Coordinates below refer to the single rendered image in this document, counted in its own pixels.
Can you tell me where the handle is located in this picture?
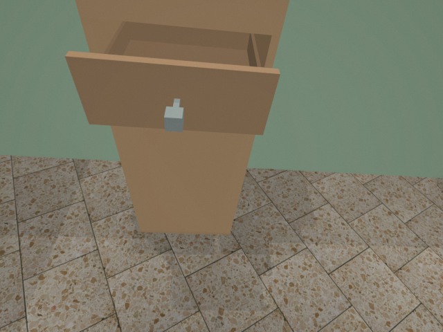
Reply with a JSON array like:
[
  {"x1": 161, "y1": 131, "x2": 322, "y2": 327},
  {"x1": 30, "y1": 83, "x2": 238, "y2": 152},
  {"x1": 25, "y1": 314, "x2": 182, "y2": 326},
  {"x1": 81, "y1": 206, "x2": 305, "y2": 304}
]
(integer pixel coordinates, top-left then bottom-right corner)
[{"x1": 164, "y1": 98, "x2": 184, "y2": 132}]

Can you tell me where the cabinet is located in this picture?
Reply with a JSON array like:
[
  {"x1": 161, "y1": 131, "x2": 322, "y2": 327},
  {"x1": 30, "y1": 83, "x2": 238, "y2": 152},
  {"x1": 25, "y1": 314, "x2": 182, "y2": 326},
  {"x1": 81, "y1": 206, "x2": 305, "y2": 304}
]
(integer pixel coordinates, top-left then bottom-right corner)
[{"x1": 75, "y1": 0, "x2": 289, "y2": 235}]

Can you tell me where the drawer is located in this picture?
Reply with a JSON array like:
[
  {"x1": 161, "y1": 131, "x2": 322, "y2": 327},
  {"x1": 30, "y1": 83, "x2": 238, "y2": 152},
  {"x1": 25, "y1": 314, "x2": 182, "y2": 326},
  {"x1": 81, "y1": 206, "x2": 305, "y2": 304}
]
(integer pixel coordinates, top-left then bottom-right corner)
[{"x1": 65, "y1": 21, "x2": 280, "y2": 135}]

